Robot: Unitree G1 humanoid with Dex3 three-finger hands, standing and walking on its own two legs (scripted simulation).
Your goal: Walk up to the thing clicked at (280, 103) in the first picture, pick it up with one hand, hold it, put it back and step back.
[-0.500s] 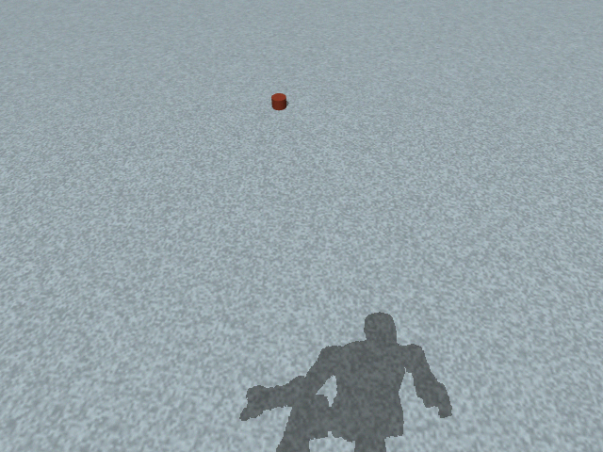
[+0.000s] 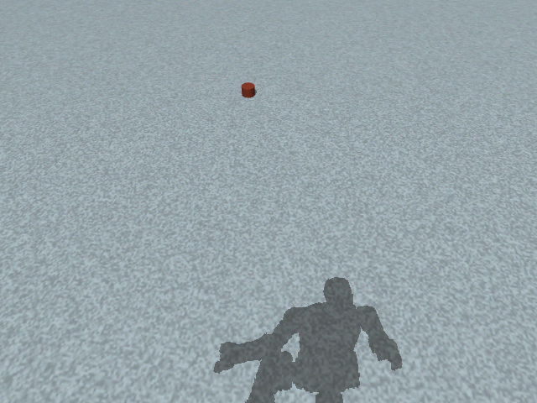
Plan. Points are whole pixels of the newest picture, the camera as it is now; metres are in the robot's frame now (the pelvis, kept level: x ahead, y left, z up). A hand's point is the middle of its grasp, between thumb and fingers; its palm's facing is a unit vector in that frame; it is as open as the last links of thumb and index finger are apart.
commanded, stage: stand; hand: left
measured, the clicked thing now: (248, 90) +2.13 +0.11 -0.75
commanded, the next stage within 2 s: walk up in 0.62 s
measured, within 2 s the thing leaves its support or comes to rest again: neither
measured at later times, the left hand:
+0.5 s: hand out of the picture +0.08 +0.25 -0.16, palm faces -0.03 -0.94 -0.34, open 7.3 cm
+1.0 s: hand (138, 379) +0.19 +0.23 -0.13, palm faces -0.02 -0.89 -0.46, open 7.3 cm
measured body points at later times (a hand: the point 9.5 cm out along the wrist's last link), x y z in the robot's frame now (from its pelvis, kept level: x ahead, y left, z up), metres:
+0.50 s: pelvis +0.00 +0.00 +0.00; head +0.01 +0.00 +0.45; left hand +0.08 +0.30 -0.13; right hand +0.08 -0.30 -0.13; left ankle +0.00 +0.13 -0.75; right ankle +0.00 -0.12 -0.75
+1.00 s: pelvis +0.09 -0.08 -0.03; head +0.07 -0.10 +0.42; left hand +0.19 +0.28 -0.10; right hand +0.12 -0.43 -0.15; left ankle +0.01 +0.09 -0.72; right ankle +0.13 -0.20 -0.75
